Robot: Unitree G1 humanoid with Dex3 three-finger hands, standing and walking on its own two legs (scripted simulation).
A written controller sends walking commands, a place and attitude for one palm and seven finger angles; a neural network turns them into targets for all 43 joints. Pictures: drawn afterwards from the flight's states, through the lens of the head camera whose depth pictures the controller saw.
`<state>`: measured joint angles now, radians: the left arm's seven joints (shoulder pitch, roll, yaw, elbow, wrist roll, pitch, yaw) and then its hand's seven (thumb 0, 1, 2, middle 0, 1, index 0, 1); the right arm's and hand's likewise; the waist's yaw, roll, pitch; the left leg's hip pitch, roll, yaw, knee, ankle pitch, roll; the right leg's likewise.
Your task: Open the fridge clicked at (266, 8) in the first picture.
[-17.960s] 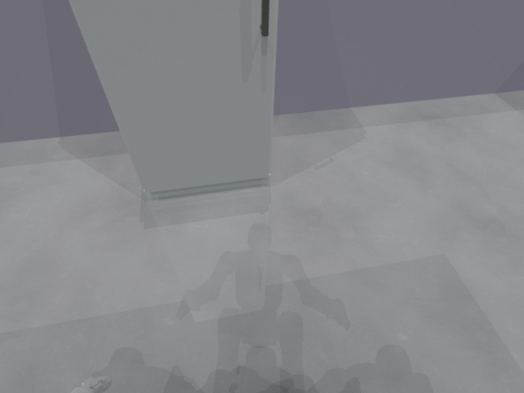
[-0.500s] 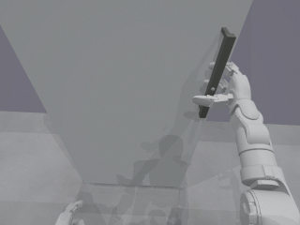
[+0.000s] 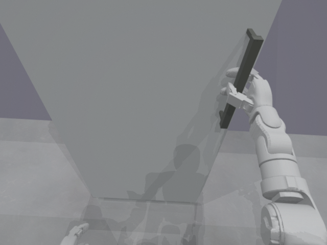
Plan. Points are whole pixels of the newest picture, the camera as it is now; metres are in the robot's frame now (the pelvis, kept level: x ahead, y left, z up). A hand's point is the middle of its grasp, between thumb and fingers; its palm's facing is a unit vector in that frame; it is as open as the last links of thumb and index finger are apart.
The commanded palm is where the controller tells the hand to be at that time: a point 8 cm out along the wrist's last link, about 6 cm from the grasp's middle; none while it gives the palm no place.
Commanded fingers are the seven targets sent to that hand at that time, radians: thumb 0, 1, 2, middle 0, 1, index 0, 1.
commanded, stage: grip the handle and tug to test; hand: right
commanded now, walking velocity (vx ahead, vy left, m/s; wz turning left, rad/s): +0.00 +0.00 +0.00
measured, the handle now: (235, 85) +0.48 -0.14 +0.18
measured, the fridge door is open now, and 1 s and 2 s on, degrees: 0 0 10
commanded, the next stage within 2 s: pull the door a little, standing still in 0.66 s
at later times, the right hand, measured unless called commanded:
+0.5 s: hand (230, 96) +0.42 -0.12 +0.18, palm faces -0.01 +1.00 -0.01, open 5.5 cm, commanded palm +0.38 -0.16 +0.18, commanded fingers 0.00 -0.90 -0.90 0.45 1.40 0.45 1.40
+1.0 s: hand (231, 97) +0.42 -0.12 +0.18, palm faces -0.03 +1.00 -0.01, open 5.6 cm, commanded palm +0.37 -0.17 +0.18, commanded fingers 0.00 -0.90 -0.90 0.45 1.40 0.45 1.40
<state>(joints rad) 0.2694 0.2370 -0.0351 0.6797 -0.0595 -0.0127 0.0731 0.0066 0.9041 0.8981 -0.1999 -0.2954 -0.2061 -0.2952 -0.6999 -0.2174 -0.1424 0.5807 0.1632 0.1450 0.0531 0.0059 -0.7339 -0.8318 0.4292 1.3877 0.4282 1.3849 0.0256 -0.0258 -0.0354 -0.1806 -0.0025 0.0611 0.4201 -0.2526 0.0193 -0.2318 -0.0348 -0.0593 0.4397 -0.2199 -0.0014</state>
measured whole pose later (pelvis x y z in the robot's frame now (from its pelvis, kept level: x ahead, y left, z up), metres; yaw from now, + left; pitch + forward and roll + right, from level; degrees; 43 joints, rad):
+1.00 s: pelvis +0.05 +0.00 +0.00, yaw +1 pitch +1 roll +0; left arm 0.18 0.23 -0.04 0.60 -0.04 0.05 0.05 0.01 0.90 0.90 -0.20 -0.30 -0.21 -0.30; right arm -0.40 -0.19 -0.13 0.10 0.18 0.34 0.05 0.01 -0.76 -0.79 0.36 1.39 0.33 1.39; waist 0.00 -0.03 -0.07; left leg -0.11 0.00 0.04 0.40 -0.29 0.02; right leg -0.15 -0.03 -0.07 0.40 -0.26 0.00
